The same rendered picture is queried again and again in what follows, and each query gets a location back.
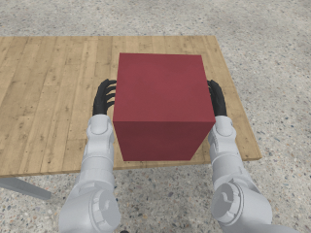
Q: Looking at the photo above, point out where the robot left upper arm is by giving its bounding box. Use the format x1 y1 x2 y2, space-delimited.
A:
58 188 121 233

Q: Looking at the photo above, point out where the robot left hand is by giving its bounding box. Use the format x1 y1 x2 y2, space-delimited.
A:
92 79 117 116

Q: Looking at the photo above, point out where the carton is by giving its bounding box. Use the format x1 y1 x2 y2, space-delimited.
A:
112 52 216 161

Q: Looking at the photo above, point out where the robot right upper arm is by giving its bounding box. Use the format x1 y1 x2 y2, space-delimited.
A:
210 182 300 233

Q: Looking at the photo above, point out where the robot right hand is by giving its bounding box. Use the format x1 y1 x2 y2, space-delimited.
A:
207 80 227 117

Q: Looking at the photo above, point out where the table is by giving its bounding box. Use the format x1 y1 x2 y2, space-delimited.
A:
0 35 262 200

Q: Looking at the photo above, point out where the robot right forearm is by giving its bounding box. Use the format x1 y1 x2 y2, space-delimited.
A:
207 116 262 195

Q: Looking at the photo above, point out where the robot left forearm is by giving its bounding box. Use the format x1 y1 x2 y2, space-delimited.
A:
58 114 115 228

